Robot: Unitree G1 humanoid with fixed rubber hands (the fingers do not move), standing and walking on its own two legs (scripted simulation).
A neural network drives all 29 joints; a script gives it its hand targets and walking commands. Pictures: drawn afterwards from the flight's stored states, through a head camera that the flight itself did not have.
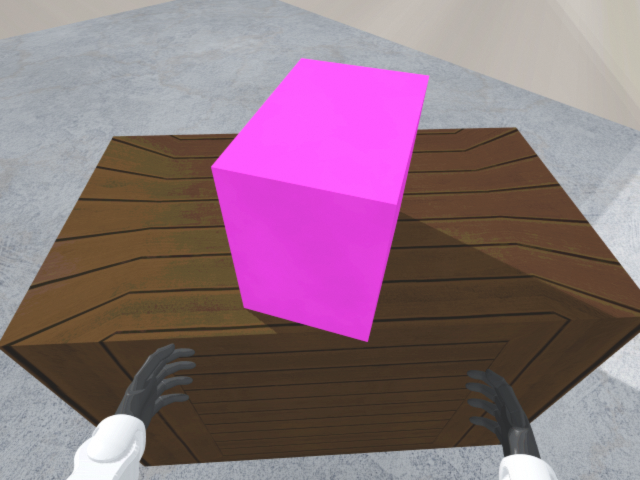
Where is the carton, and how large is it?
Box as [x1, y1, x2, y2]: [211, 58, 428, 341]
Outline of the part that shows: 301,58 211,166 244,307 367,341 400,206 428,76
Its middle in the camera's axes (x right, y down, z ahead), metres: +0.02 -0.07 +0.62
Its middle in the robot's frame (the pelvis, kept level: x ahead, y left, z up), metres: +0.50 +0.01 +0.07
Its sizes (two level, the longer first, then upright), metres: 0.313 0.208 0.282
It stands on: a pedestal, 0.70 m high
